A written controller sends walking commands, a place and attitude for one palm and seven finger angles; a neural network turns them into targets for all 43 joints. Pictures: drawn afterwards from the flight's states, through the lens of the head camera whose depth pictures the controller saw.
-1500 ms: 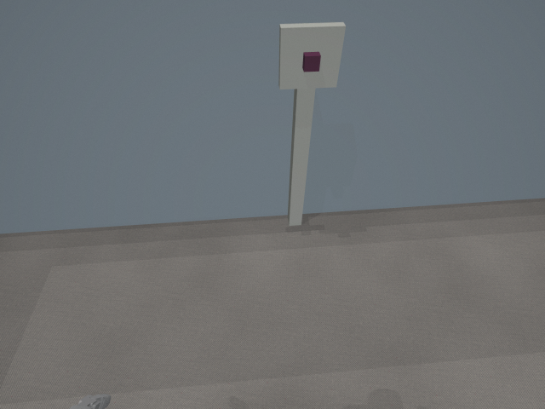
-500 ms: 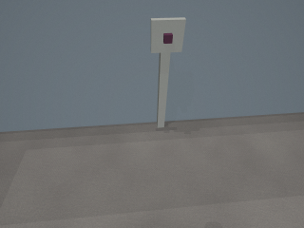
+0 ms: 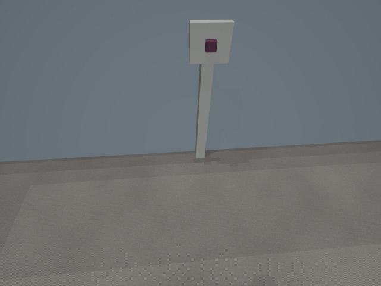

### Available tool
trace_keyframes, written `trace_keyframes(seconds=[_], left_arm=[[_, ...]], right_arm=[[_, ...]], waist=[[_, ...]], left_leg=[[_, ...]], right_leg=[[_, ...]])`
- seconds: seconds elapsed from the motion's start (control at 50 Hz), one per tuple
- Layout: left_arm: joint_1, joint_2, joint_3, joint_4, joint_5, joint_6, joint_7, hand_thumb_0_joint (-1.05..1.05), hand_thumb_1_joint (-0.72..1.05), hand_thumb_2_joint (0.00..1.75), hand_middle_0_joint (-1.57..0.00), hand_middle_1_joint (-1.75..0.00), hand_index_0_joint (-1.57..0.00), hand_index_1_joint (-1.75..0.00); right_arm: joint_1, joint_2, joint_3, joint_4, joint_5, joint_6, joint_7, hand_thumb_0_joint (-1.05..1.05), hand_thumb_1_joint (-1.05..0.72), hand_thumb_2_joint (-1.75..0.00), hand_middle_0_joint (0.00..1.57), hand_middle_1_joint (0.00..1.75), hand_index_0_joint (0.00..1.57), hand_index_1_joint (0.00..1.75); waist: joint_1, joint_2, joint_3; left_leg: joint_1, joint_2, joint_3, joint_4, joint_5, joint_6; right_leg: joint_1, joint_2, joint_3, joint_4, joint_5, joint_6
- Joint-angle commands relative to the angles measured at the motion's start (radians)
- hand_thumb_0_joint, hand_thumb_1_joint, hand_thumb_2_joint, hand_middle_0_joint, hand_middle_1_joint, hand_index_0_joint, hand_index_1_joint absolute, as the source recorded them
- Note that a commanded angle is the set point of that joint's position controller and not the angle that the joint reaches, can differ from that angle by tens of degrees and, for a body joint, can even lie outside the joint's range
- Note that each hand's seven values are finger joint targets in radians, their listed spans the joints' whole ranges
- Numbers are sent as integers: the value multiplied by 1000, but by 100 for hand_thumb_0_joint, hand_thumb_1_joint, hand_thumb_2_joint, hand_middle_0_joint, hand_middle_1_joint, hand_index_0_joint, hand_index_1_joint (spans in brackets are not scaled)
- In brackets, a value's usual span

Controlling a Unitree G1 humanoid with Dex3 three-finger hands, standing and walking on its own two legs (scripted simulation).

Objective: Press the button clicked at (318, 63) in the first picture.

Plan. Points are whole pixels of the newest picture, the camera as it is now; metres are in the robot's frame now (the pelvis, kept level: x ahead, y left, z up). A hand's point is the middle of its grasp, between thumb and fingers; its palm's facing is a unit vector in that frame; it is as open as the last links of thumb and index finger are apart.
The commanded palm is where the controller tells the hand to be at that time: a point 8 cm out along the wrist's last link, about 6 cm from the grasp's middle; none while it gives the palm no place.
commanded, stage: walk to a spot facing it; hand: left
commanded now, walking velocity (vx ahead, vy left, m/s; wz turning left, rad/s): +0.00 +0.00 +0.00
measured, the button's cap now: (210, 45) +1.02 -0.02 +0.04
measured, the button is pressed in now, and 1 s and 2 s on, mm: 0 0 0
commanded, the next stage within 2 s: none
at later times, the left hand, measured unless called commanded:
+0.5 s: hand out of the picture +0.05 +0.17 -0.18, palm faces -0.14 -0.96 -0.26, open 7.4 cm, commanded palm none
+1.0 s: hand out of the picture +0.15 +0.21 -0.18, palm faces -0.39 -0.90 -0.20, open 7.4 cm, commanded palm none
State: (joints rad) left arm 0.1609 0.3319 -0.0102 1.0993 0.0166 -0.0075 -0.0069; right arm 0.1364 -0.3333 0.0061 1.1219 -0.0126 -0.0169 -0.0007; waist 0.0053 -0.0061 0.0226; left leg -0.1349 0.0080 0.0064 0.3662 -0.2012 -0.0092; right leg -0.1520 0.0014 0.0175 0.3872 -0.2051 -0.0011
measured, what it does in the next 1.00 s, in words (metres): steps on the spot, turning right: left foot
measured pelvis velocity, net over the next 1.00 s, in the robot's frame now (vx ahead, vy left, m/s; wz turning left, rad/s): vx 0.00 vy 0.04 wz -0.49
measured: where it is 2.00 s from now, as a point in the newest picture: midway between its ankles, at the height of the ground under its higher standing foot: outside the picture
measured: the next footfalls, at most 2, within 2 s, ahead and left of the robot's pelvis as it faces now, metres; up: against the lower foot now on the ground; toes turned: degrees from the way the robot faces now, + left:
left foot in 0.88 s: +0.05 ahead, +0.12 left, +0.00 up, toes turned -25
right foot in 1.44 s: +0.10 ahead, -0.23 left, +0.00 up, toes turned -54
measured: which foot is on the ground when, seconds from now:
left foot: down 0.00-0.40, up 0.42-0.86, down 0.88-1.00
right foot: down 0.00-0.88, up 0.90-1.00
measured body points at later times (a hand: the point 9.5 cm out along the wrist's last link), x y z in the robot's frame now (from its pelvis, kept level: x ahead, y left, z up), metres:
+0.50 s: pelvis -0.02 -0.02 -0.02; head +0.01 -0.05 +0.43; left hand +0.06 +0.22 -0.16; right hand +0.02 -0.28 -0.18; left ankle -0.02 +0.12 -0.69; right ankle -0.01 -0.10 -0.75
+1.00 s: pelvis +0.00 +0.04 +0.00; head +0.02 +0.07 +0.45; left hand +0.17 +0.26 -0.16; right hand -0.04 -0.23 -0.12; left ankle +0.02 +0.14 -0.75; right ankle -0.03 -0.09 -0.68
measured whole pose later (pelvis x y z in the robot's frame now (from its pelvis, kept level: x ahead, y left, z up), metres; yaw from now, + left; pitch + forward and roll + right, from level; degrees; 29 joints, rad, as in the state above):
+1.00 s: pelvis +0.00 +0.04 +0.00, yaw -28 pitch +0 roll -2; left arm 0.26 0.28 0.10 0.92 0.04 0.06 -0.04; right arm 0.24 -0.20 -0.02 0.90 -0.03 -0.03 -0.03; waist 0.03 -0.05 -0.01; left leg -0.17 0.03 0.05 0.46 -0.30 0.03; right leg -0.54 0.07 0.05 1.00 -0.34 0.02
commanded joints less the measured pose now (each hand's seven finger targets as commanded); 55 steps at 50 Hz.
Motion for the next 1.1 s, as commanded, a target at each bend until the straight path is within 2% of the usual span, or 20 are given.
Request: trace_keyframes(seconds=[0.0, 0.2, 0.24, 0.3, 0.34, 0.36, 0.38, 0.4, 0.42, 0.46, 0.5, 0.74, 0.82, 0.84, 0.86, 0.88, 0.9, 0.94, 0.96, 1.08], left_arm=[[-33, 203, 44, -65, -5, -20, 18, 0, 90, 90, -20, -30, -20, -30], [38, 98, 55, -131, 1, 36, 15, 0, 90, 90, -20, -30, -20, -30], [53, 80, 62, -157, 3, 42, 9, 0, 90, 90, -20, -30, -20, -30], [80, 40, 74, -190, 4, 53, 3, 0, 90, 90, -20, -30, -20, -30], [156, 22, 85, -192, 5, 49, -4, 0, 90, 90, -20, -30, -20, -30], [220, 36, 93, -178, 9, 40, -4, 0, 90, 90, -20, -30, -20, -30], [240, 143, 111, -186, 23, 21, 10, 0, 90, 90, -20, -30, -20, -30], [251, 162, 110, -198, 6, 23, 20, 0, 90, 90, -20, -30, -20, -30], [209, 147, 114, -210, 6, 26, 27, 0, 90, 90, -20, -30, -20, -30], [111, 92, 106, -243, 2, 22, 23, 0, 90, 90, -20, -30, -20, -30], [111, 71, 106, -251, 1, 15, 24, 0, 90, 90, -20, -30, -20, -30], [161, 85, 131, -239, 12, 31, 21, 0, 90, 90, -20, -30, -20, -30], [79, 88, 129, -265, 8, 40, 10, 0, 90, 90, -20, -30, -20, -30], [50, 51, 122, -286, 5, 41, 5, 0, 90, 90, -20, -30, -20, -30], [38, -16, 110, -313, 0, 41, -10, 0, 90, 90, -20, -30, -20, -30], [-22, 10, 122, -353, 7, 24, -19, 0, 90, 90, -20, -30, -20, -30], [-50, 31, 132, -330, 24, 27, -26, 0, 90, 90, -20, -30, -20, -30], [47, 11, 133, -275, 25, 33, -47, 0, 90, 90, -20, -30, -20, -30], [64, -5, 127, -264, 24, 37, -52, 0, 90, 90, -20, -30, -20, -30], [-18, -46, 105, -269, 24, 35, -56, 0, 90, 90, -20, -30, -20, -30]], right_arm=[[-45, -196, -38, -60, 5, -19, -14, 0, -90, -90, 20, 30, 20, 30], [44, -110, -58, -124, 1, 14, -32, 0, -90, -90, 20, 30, 20, 30], [37, -124, -73, -158, -1, 16, -34, 0, -90, -90, 20, 30, 20, 30], [23, -121, -90, -194, -4, 13, -33, 0, -90, -90, 20, 30, 20, 30], [-31, -113, -95, -218, -9, 15, -33, 0, -90, -90, 20, 30, 20, 30], [-42, -102, -95, -229, -7, 22, -30, 0, -90, -90, 20, 30, 20, 30], [-11, -25, -84, -254, 2, 32, -23, 0, -90, -90, 20, 30, 20, 30], [-39, -19, -82, -277, 3, 38, -24, 0, -90, -90, 20, 30, 20, 30], [-51, -19, -86, -269, 4, 44, -25, 0, -90, -90, 20, 30, 20, 30], [-21, -22, -91, -249, -1, 36, -18, 0, -90, -90, 20, 30, 20, 30], [12, -4, -89, -233, -3, 34, -19, 0, -90, -90, 20, 30, 20, 30], [-33, 29, -83, -284, 10, 22, -37, 0, -90, -90, 20, 30, 20, 30], [112, 15, -80, -263, 9, 3, -36, 0, -90, -90, 20, 30, 20, 30], [187, -28, -90, -247, 5, -8, -43, 0, -90, -90, 20, 30, 20, 30], [233, -142, -111, -245, -12, -11, -47, 0, -90, -90, 20, 30, 20, 30], [209, -176, -111, -269, -5, -11, -49, 0, -90, -90, 20, 30, 20, 30], [167, -113, -96, -267, -13, -15, -40, 0, -90, -90, 20, 30, 20, 30], [88, -46, -68, -281, -12, -26, -39, 0, -90, -90, 20, 30, 20, 30], [99, -31, -63, -280, -10, -33, -39, 0, -90, -90, 20, 30, 20, 30], [310, 12, -51, -198, -3, -65, -45, 0, -90, -90, 20, 30, 20, 30]], waist=[[-2, 2, -38], [-9, 43, -28], [-4, 99, -32], [8, 181, -17], [58, 135, -12], [89, 57, -13], [76, -320, -22], [85, -307, -15], [67, -242, 6], [17, -112, 10], [11, -103, -54], [50, -128, -98], [-11, -150, -121], [-53, -57, -120], [-87, 275, -77], [-77, 250, 5], [-58, 182, 70], [12, 144, 104], [16, 144, 102], [-32, 111, 90]], left_leg=[[6, 111, -99, -68, 92, 32], [2, 172, -33, 24, 80, 34], [0, 227, -56, 11, 109, 67], [-57, 353, -85, -8, 233, 162], [-142, 334, -13, 107, 233, 126], [-210, 263, 63, 270, 130, 63], [-382, 83, 163, 559, -229, -32], [-408, 26, 36, 702, -388, -37], [-421, 45, -43, 773, -333, -28], [-422, 67, -54, 792, -185, -35], [-389, 64, -35, 748, -144, -48], [-292, 6, -33, 415, -227, -42], [3, -22, -7, 98, -158, -11], [214, 65, -92, -35, -218, 22], [309, 335, -405, -190, -487, 90], [144, 506, -521, -250, -540, 161], [1, 442, -487, -257, -510, 148], [-73, 310, -237, -231, -373, 101], [-78, 273, -163, -220, -299, 90], [117, 289, -57, -162, 59, 106]], right_leg=[[-11, -111, 106, -73, 91, -26], [-157, -50, 128, 125, 187, -20], [-200, -14, 90, 236, 139, -10], [-220, -8, -4, 455, -247, 10], [-105, -38, -5, 344, -177, 2], [-20, -51, 21, 178, -5, -4], [24, -256, 387, -37, 193, -71], [-63, -349, 545, -127, 252, -152], [-107, -319, 548, -149, 102, -168], [-105, -234, 429, -113, 57, -173], [-60, -196, 363, -82, 138, -158], [-10, -164, 483, -45, 252, -188], [-198, -83, 476, -57, -177, -117], [-413, -3, 400, 34, -343, -67], [-647, 147, 190, 330, -403, -9], [-667, 58, 63, 520, -340, 27], [-613, 20, 93, 623, -249, 28], [-569, 5, 37, 771, -104, 35], [-565, 1, 25, 823, -52, 39], [-696, -54, -7, 837, 26, 55]])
